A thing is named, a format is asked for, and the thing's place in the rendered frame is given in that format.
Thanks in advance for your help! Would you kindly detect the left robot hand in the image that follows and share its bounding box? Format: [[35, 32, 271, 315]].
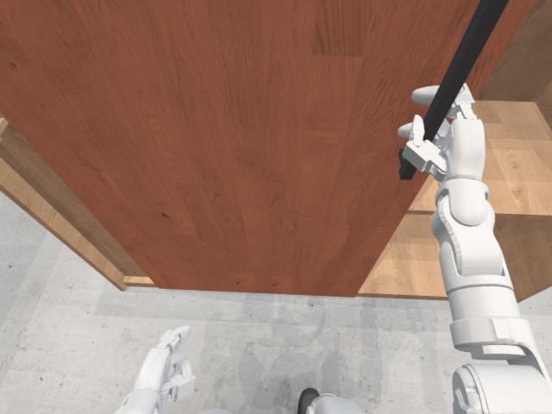
[[133, 325, 196, 407]]

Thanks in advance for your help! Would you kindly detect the robot left forearm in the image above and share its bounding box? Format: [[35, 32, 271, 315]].
[[114, 389, 162, 414]]

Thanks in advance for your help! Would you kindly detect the robot right forearm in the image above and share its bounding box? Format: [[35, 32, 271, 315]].
[[430, 179, 552, 390]]

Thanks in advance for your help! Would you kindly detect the robot right upper arm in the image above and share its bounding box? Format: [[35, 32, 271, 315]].
[[452, 364, 552, 414]]

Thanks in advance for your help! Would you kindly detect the right robot thigh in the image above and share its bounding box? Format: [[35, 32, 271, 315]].
[[306, 396, 365, 414]]

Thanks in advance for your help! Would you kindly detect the wardrobe door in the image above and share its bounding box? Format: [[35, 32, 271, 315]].
[[0, 111, 148, 277], [0, 0, 536, 298]]

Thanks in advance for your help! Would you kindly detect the right robot foot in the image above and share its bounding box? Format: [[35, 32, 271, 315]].
[[298, 388, 320, 414]]

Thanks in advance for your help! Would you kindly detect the right robot hand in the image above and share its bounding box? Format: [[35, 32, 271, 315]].
[[398, 83, 486, 188]]

